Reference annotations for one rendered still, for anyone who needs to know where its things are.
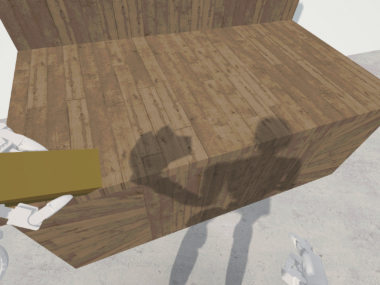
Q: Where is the left robot hand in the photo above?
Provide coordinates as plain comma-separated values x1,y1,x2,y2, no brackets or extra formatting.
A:
0,123,73,230

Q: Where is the table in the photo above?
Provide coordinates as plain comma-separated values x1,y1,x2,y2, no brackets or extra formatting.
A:
0,0,380,269

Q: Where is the right robot hand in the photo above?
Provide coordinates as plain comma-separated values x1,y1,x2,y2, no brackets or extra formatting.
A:
281,232,328,285

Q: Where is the sponge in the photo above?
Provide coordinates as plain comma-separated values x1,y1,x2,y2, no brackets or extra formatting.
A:
0,148,102,207

